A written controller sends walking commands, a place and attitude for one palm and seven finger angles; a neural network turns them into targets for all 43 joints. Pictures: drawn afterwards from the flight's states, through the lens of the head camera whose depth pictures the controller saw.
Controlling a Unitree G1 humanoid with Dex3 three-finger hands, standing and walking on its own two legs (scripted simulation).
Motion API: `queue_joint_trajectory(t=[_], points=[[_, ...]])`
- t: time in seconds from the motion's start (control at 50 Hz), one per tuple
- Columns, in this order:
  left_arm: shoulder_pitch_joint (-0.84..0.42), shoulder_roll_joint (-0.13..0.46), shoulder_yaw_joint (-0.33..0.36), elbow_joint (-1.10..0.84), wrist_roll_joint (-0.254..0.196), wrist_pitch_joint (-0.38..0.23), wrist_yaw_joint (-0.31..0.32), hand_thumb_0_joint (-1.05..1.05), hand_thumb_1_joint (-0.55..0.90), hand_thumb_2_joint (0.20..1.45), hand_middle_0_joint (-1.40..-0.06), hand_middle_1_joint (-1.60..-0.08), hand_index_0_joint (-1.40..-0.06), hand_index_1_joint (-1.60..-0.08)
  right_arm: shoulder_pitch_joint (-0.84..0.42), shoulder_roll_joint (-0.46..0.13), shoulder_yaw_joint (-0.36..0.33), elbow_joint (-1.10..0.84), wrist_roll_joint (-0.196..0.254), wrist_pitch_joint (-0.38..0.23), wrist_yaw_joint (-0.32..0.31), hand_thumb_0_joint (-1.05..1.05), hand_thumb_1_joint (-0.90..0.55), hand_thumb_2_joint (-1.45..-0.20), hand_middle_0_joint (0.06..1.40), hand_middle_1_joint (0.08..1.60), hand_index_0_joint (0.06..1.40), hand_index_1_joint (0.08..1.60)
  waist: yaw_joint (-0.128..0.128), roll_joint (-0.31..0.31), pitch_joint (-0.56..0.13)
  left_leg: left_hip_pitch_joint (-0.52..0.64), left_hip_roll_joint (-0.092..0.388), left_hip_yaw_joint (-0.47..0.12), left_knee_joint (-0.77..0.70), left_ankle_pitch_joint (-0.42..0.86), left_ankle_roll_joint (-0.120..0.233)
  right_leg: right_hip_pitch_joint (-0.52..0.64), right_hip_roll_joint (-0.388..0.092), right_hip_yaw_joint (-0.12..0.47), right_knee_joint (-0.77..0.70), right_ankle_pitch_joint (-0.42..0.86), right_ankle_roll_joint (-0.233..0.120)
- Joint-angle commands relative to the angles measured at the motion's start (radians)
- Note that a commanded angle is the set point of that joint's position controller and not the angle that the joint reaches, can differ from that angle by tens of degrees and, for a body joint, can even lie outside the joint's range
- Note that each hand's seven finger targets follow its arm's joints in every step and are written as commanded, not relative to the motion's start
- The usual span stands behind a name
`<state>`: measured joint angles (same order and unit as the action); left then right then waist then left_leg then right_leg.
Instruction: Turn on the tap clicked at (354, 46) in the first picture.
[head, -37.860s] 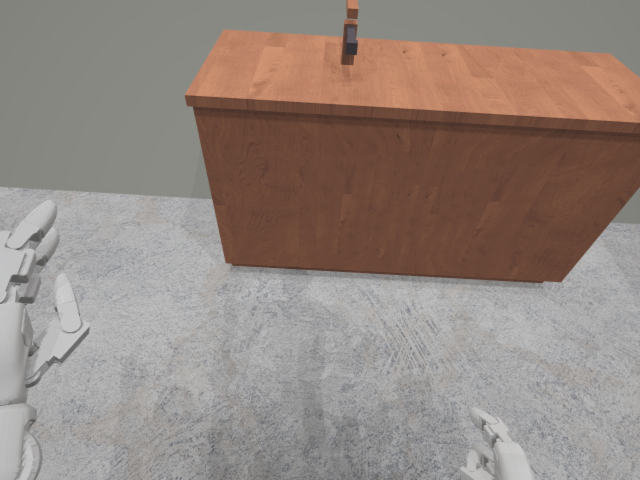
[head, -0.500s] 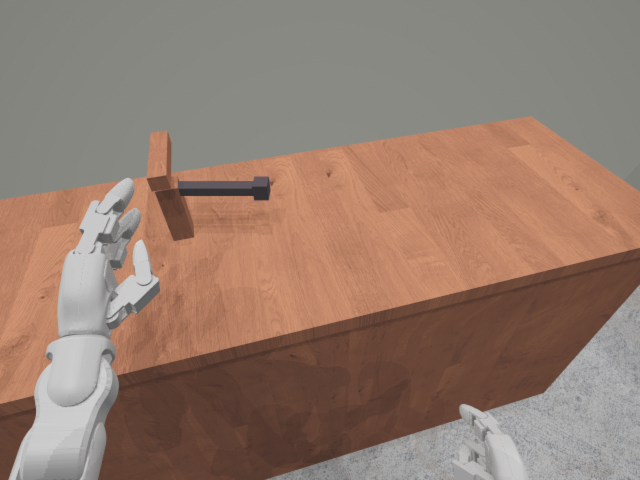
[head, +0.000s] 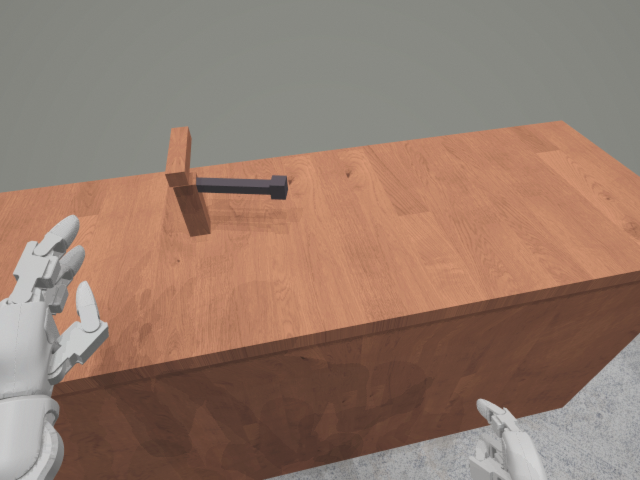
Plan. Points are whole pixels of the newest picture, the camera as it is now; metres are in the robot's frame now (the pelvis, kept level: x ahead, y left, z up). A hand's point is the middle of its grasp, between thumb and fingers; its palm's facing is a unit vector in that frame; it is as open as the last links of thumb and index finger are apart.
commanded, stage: draw the hand back beside the body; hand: left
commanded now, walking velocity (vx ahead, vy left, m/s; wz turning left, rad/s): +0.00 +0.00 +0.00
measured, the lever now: (278, 187) +0.52 +0.15 +0.10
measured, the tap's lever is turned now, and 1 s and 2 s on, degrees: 74 74 74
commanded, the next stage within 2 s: step back with the hand held close in 0.12 s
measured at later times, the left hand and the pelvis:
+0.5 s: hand (130, 340) +0.20 +0.23 +0.14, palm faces +0.30 -0.85 -0.43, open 7.4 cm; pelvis -0.02 +0.00 +0.00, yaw -1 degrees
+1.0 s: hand (62, 404) +0.13 +0.25 +0.14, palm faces +0.37 -0.83 -0.41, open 7.4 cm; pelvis -0.09 +0.02 -0.02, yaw -1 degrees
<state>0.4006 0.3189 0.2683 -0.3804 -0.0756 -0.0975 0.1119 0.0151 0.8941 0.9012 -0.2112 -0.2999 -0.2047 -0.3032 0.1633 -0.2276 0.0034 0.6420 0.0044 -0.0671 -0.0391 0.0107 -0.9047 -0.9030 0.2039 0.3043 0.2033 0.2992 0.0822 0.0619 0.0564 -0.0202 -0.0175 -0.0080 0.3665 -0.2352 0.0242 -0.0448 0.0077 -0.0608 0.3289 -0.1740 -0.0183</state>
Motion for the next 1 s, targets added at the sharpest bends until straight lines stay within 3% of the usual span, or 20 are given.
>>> queue_joint_trajectory(t=[0.0, 0.08, 0.1, 0.12, 0.2, 0.22, 0.24, 0.26, 0.28, 0.38, 0.48, 0.52, 0.64, 0.72, 0.8, 0.82, 0.9, 0.92, 0.96, 0.98], points=[[-0.167, 0.163, 0.073, -0.189, -0.001, -0.064, 0.016, 0.000, 0.900, 0.900, -0.200, -0.300, -0.200, -0.300, -0.135, -0.106, -0.038, -0.160, 0.001, -0.060, -0.016, 0.000, -0.900, -0.900, 0.200, 0.300, 0.200, 0.300, -0.032, -0.038, -0.071, -0.049, 0.026, -0.020, -0.061, 0.141, -0.003, -0.010, -0.009, 0.038, -0.054, 0.050, -0.019], [-0.127, 0.176, 0.094, -0.210, -0.004, -0.071, 0.019, 0.000, 0.900, 0.900, -0.200, -0.300, -0.200, -0.300, -0.141, -0.096, -0.034, -0.163, -0.002, -0.064, -0.017, 0.000, -0.900, -0.900, 0.200, 0.300, 0.200, 0.300, -0.020, 0.011, -0.119, -0.038, 0.020, -0.014, -0.052, 0.167, -0.002, 0.025, -0.017, 0.044, -0.048, 0.085, -0.021], [-0.114, 0.186, 0.106, -0.204, -0.005, -0.070, 0.020, 0.000, 0.900, 0.900, -0.200, -0.300, -0.200, -0.300, -0.140, -0.095, -0.033, -0.162, -0.004, -0.065, -0.017, 0.000, -0.900, -0.900, 0.200, 0.300, 0.200, 0.300, -0.016, -0.007, -0.114, -0.048, 0.020, -0.016, -0.052, 0.178, -0.003, 0.034, -0.016, 0.042, -0.045, 0.099, -0.021], [-0.119, 0.189, 0.109, -0.224, -0.005, -0.071, 0.018, 0.000, 0.900, 0.900, -0.200, -0.300, -0.200, -0.300, -0.144, -0.098, -0.034, -0.165, -0.002, -0.065, -0.014, 0.000, -0.900, -0.900, 0.200, 0.300, 0.200, 0.300, -0.019, 0.025, -0.118, -0.047, 0.021, -0.015, -0.051, 0.179, -0.005, 0.035, -0.017, 0.046, -0.046, 0.100, -0.023], [-0.104, 0.178, 0.103, -0.198, -0.008, -0.069, 0.015, 0.000, 0.900, 0.900, -0.200, -0.300, -0.200, -0.300, -0.146, -0.092, -0.033, -0.165, -0.002, -0.066, -0.017, 0.000, -0.900, -0.900, 0.200, 0.300, 0.200, 0.300, -0.020, -0.011, -0.083, -0.058, 0.022, -0.007, -0.048, 0.172, 0.000, 0.021, -0.018, 0.045, -0.053, 0.099, -0.019], [-0.133, 0.194, 0.111, -0.243, -0.008, -0.075, 0.015, 0.000, 0.900, 0.900, -0.200, -0.300, -0.200, -0.300, -0.149, -0.095, -0.033, -0.171, -0.001, -0.069, -0.016, 0.000, -0.900, -0.900, 0.200, 0.300, 0.200, 0.300, -0.022, 0.008, -0.097, -0.049, 0.021, -0.010, -0.048, 0.176, 0.000, 0.023, -0.018, 0.046, -0.053, 0.104, -0.020], [-0.222, 0.315, 0.241, -0.314, -0.008, -0.111, 0.022, 0.000, 0.900, 0.900, -0.200, -0.300, -0.200, -0.300, -0.141, -0.101, -0.019, -0.217, 0.013, -0.051, -0.020, 0.000, -0.900, -0.900, 0.200, 0.300, 0.200, 0.300, -0.044, 0.012, -0.001, -0.128, 0.052, -0.037, -0.005, 0.112, 0.014, -0.105, -0.074, 0.151, -0.084, 0.166, -0.012], [-0.119, 0.232, 0.180, -0.204, -0.004, -0.112, 0.012, 0.000, 0.900, 0.900, -0.200, -0.300, -0.200, -0.300, -0.132, -0.083, -0.011, -0.182, 0.005, -0.040, -0.020, 0.000, -0.900, -0.900, 0.200, 0.300, 0.200, 0.300, -0.054, -0.050, -0.012, -0.134, 0.052, -0.052, 0.021, 0.090, 0.015, -0.121, -0.108, 0.147, -0.084, 0.167, -0.011], [-0.070, 0.206, 0.154, -0.175, 0.002, -0.107, 0.008, 0.000, 0.900, 0.900, -0.200, -0.300, -0.200, -0.300, -0.127, -0.085, -0.017, -0.186, 0.004, -0.031, -0.016, 0.000, -0.900, -0.900, 0.200, 0.300, 0.200, 0.300, -0.055, -0.086, -0.015, -0.132, 0.054, -0.053, 0.038, 0.097, 0.015, -0.137, -0.120, 0.161, -0.088, 0.180, -0.011], [0.048, 0.173, 0.130, -0.210, 0.008, -0.105, 0.008, 0.000, 0.900, 0.900, -0.200, -0.300, -0.200, -0.300, -0.090, -0.109, -0.041, -0.231, 0.009, -0.001, -0.019, 0.000, -0.900, -0.900, 0.200, 0.300, 0.200, 0.300, -0.056, -0.048, -0.199, -0.104, 0.087, -0.041, 0.059, 0.261, 0.011, -0.079, -0.129, 0.125, 0.019, 0.312, -0.001], [0.084, 0.227, 0.179, -0.317, 0.011, -0.104, 0.026, 0.000, 0.900, 0.900, -0.200, -0.300, -0.200, -0.300, -0.093, -0.111, -0.051, -0.265, 0.012, 0.020, -0.030, 0.000, -0.900, -0.900, 0.200, 0.300, 0.200, 0.300, -0.054, -0.061, -0.257, -0.135, 0.108, -0.060, 0.064, 0.335, 0.012, -0.074, -0.120, 0.115, 0.084, 0.333, 0.007], [0.062, 0.262, 0.202, -0.369, 0.014, -0.107, 0.035, 0.000, 0.900, 0.900, -0.200, -0.300, -0.200, -0.300, -0.103, -0.112, -0.051, -0.268, 0.012, 0.020, -0.035, 0.000, -0.900, -0.900, 0.200, 0.300, 0.200, 0.300, -0.055, -0.031, -0.249, -0.160, 0.113, -0.076, 0.056, 0.306, 0.014, -0.095, -0.116, 0.120, 0.098, 0.291, 0.006], [0.084, 0.227, 0.189, -0.344, 0.019, -0.107, 0.051, 0.000, 0.900, 0.900, -0.200, -0.300, -0.200, -0.300, -0.085, -0.113, -0.053, -0.258, 0.012, 0.014, -0.042, 0.000, -0.900, -0.900, 0.200, 0.300, 0.200, 0.300, -0.062, 0.006, -0.187, -0.284, 0.135, -0.112, 0.014, 0.117, 0.025, -0.127, -0.089, 0.127, 0.110, 0.110, 0.009], [0.089, 0.211, 0.181, -0.311, 0.025, -0.106, 0.055, 0.000, 0.900, 0.900, -0.200, -0.300, -0.200, -0.300, -0.083, -0.125, -0.054, -0.258, 0.011, 0.008, -0.039, 0.000, -0.900, -0.900, 0.200, 0.300, 0.200, 0.300, -0.069, 0.020, -0.137, -0.390, 0.131, -0.128, -0.018, -0.118, 0.034, -0.145, -0.085, 0.145, 0.096, -0.022, 0.004], [0.055, 0.197, 0.157, -0.307, 0.038, -0.112, 0.062, 0.000, 0.900, 0.900, -0.200, -0.300, -0.200, -0.300, -0.070, -0.122, -0.049, -0.258, 0.014, 0.004, -0.036, 0.000, -0.900, -0.900, 0.200, 0.300, 0.200, 0.300, -0.075, -0.056, -0.087, -0.453, 0.114, -0.129, 0.026, -0.305, 0.041, -0.216, -0.107, 0.180, 0.028, -0.230, -0.004], [0.032, 0.222, 0.174, -0.336, 0.042, -0.115, 0.066, 0.000, 0.900, 0.900, -0.200, -0.300, -0.200, -0.300, -0.073, -0.128, -0.051, -0.256, 0.011, -0.001, -0.037, 0.000, -0.900, -0.900, 0.200, 0.300, 0.200, 0.300, -0.078, -0.044, -0.093, -0.442, 0.113, -0.132, 0.032, -0.306, 0.042, -0.229, -0.111, 0.188, 0.021, -0.250, -0.009], [0.016, 0.219, 0.172, -0.364, 0.047, -0.128, 0.079, 0.000, 0.900, 0.900, -0.200, -0.300, -0.200, -0.300, -0.058, -0.119, -0.045, -0.246, 0.009, -0.015, -0.039, 0.000, -0.900, -0.900, 0.200, 0.300, 0.200, 0.300, -0.079, -0.051, -0.124, -0.422, 0.115, -0.142, 0.050, -0.285, 0.041, -0.245, -0.112, 0.174, 0.048, -0.225, -0.012], [0.005, 0.247, 0.193, -0.394, 0.046, -0.129, 0.082, 0.000, 0.900, 0.900, -0.200, -0.300, -0.200, -0.300, -0.061, -0.125, -0.047, -0.247, 0.006, -0.019, -0.041, 0.000, -0.900, -0.900, 0.200, 0.300, 0.200, 0.300, -0.080, -0.019, -0.141, -0.420, 0.122, -0.154, 0.027, -0.260, 0.041, -0.225, -0.103, 0.165, 0.073, -0.184, -0.011], [0.024, 0.228, 0.190, -0.389, 0.047, -0.135, 0.085, 0.000, 0.900, 0.900, -0.200, -0.300, -0.200, -0.300, -0.063, -0.119, -0.044, -0.247, 0.005, -0.026, -0.043, 0.000, -0.900, -0.900, 0.200, 0.300, 0.200, 0.300, -0.076, 0.025, -0.160, -0.464, 0.146, -0.177, -0.022, -0.262, 0.049, -0.164, -0.073, 0.137, 0.140, -0.116, 0.004], [0.037, 0.221, 0.193, -0.381, 0.050, -0.137, 0.085, 0.000, 0.900, 0.900, -0.200, -0.300, -0.200, -0.300, -0.064, -0.122, -0.045, -0.249, 0.006, -0.029, -0.043, 0.000, -0.900, -0.900, 0.200, 0.300, 0.200, 0.300, -0.074, 0.052, -0.158, -0.522, 0.161, -0.189, -0.048, -0.328, 0.057, -0.117, -0.060, 0.131, 0.172, -0.127, 0.012]])
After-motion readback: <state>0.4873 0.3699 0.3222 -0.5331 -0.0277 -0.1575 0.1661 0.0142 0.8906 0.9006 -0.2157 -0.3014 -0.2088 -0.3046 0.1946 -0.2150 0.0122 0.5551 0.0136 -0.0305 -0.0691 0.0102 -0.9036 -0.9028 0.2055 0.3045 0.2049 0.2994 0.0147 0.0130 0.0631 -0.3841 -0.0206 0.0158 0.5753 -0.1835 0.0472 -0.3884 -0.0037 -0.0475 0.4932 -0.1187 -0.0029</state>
